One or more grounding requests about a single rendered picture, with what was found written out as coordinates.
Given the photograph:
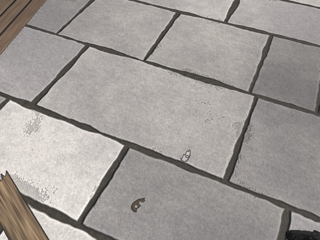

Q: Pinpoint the right robot hand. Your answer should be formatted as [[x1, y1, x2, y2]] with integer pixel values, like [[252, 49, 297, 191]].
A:
[[285, 230, 320, 240]]

